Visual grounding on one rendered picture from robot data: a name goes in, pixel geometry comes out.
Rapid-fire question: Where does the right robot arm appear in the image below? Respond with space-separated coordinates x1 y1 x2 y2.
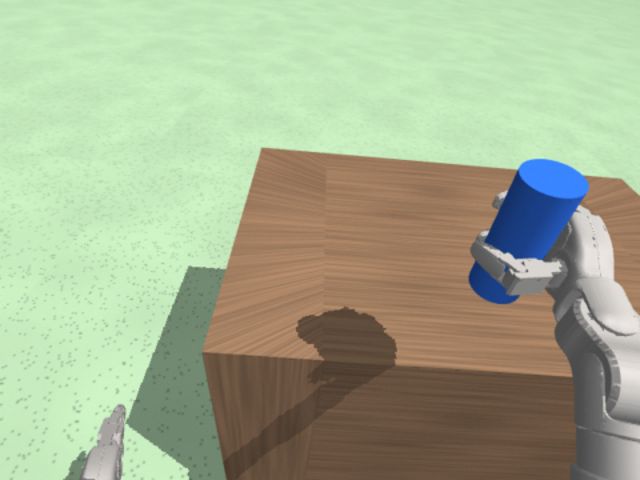
552 277 640 480

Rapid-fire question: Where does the right robot hand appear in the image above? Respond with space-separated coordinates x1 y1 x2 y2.
470 190 614 301

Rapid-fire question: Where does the can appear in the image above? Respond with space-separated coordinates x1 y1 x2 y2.
469 159 589 304

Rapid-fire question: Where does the left robot hand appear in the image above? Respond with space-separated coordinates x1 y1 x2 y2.
80 404 126 480

